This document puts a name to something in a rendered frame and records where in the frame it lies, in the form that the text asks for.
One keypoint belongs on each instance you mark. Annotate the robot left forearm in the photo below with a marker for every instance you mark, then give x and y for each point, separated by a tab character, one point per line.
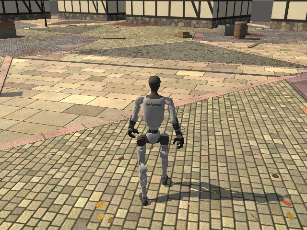
131	124

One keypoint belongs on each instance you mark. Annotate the robot head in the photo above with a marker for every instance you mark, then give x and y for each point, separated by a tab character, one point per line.
154	83

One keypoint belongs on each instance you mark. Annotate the robot right forearm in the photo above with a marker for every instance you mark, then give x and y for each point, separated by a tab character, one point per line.
177	129

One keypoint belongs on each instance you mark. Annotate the robot right upper arm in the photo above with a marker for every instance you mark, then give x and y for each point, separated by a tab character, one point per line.
171	110

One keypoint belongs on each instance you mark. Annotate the robot right hand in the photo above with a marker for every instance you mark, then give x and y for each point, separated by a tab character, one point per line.
181	142

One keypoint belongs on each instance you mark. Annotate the left robot foot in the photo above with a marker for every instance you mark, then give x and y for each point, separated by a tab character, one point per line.
144	201

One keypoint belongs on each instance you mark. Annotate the robot left upper arm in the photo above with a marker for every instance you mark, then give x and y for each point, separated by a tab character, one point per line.
136	108

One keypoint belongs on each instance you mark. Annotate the robot left hand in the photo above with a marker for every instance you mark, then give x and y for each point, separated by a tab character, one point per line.
134	131

